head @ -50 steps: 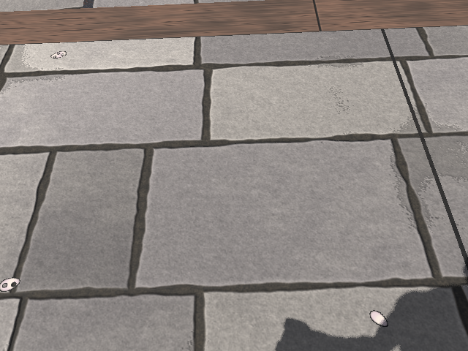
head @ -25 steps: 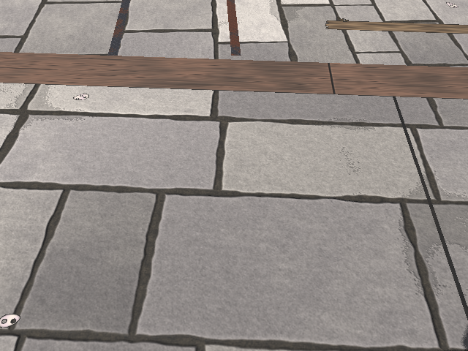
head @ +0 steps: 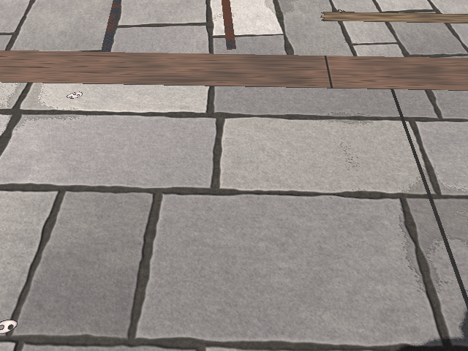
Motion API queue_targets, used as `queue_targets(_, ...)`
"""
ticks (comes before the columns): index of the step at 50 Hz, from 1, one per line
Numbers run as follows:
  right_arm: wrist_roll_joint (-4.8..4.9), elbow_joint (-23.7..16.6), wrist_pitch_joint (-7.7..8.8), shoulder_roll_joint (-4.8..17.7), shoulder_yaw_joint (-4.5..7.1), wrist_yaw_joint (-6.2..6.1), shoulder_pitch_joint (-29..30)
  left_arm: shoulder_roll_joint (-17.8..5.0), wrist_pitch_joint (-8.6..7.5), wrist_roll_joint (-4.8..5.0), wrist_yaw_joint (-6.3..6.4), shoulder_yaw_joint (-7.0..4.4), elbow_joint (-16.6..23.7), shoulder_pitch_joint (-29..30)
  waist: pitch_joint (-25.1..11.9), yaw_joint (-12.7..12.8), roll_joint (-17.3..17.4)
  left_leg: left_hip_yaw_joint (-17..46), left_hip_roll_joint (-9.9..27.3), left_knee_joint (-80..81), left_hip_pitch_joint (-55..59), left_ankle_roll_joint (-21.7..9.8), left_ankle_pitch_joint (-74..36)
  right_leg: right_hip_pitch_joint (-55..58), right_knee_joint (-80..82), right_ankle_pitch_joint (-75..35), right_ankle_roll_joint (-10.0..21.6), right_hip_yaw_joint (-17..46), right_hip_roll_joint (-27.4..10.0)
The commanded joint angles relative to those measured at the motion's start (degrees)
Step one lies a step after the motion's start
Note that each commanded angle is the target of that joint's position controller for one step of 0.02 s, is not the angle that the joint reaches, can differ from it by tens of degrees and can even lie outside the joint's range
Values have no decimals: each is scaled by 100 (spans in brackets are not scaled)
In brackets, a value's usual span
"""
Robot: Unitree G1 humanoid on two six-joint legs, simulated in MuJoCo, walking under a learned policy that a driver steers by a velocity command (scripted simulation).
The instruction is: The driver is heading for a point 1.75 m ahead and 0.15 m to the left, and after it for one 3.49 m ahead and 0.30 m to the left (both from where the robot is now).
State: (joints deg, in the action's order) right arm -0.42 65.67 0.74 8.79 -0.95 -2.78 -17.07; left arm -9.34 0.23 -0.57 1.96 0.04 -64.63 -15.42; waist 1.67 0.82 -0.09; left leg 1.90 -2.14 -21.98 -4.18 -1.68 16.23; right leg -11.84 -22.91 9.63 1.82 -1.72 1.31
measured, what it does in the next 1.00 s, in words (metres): stands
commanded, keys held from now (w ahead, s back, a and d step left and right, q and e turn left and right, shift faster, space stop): no key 1.00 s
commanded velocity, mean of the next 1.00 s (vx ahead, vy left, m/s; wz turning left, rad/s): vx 0.00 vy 0.00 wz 0.00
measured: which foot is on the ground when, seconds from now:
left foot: down 0.00-1.00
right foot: down 0.00-1.00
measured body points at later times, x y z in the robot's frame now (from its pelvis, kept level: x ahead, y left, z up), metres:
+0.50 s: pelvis +0.01 +0.00 +0.00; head +0.02 +0.01 +0.45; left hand -0.01 +0.22 -0.16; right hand -0.02 -0.21 -0.16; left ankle -0.05 +0.10 -0.74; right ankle +0.03 -0.10 -0.74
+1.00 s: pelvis +0.01 +0.01 +0.00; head +0.02 +0.01 +0.45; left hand -0.02 +0.22 -0.17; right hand -0.03 -0.20 -0.16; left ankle -0.05 +0.11 -0.74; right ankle +0.03 -0.10 -0.74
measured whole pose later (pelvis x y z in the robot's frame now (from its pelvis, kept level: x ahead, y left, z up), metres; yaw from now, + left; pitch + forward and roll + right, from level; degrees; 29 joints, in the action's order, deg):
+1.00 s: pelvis +0.01 +0.01 +0.00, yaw +0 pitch -1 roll +0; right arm -0.6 66.3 1.2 6.4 -0.9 -3.1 -20.6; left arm -7.3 0.1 -0.5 2.5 0.0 -67.4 -17.3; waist 1.7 0.7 0.0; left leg 1.6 -2.3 -21.7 -3.1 -2.3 17.4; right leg -11.2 -23.5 11.1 1.0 -1.2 1.0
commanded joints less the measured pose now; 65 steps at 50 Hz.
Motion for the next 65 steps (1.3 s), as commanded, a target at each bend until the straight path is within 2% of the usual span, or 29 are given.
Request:
queue_targets(1,-2,-10,20,439,60,-21,-420,-455,-17,1,23,-71,7,-352,232,7,45,506,641,421,-614,-183,-998,340,289,-623,97,646,-627)
queue_targets(30,-12,88,36,219,50,-42,-756,-248,-16,6,57,-58,-230,-531,342,-8,52,472,652,445,-601,-186,-986,326,257,-607,81,640,-621)
queue_targets(65,-14,38,76,112,50,-39,-990,-144,-29,19,70,-47,-280,-681,385,-19,66,453,680,445,-535,-198,-1265,336,168,-742,44,597,-636)
Velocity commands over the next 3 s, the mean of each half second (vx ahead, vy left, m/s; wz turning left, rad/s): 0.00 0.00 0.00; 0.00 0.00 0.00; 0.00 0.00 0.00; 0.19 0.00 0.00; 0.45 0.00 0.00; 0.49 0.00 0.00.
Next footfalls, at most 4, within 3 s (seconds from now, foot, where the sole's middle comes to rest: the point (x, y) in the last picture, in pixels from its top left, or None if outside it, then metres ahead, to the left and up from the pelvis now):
1.96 right None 0.18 -0.12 -0.78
2.46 left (238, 349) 0.53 0.03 -0.78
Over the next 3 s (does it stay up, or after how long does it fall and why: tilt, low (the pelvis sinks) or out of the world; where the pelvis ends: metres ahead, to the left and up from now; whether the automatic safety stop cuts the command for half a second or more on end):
stays up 0.66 -0.05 -0.02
